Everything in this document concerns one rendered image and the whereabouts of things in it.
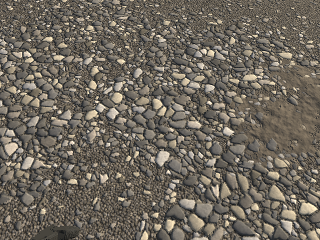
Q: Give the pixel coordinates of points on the left robot hand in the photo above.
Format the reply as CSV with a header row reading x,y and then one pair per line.
x,y
57,233

